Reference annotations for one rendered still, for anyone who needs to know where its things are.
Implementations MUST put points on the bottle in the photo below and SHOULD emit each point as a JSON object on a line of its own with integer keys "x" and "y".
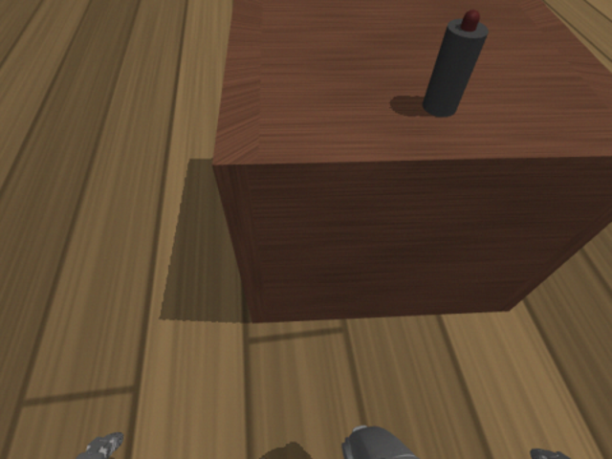
{"x": 461, "y": 46}

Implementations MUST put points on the left robot hand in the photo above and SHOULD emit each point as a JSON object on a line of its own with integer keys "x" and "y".
{"x": 102, "y": 447}

